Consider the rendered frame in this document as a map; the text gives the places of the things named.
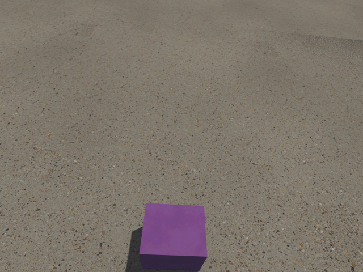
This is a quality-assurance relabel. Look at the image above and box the carton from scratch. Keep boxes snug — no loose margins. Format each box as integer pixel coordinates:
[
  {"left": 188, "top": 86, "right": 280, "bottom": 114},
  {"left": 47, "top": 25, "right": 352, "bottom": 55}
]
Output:
[{"left": 140, "top": 203, "right": 207, "bottom": 271}]

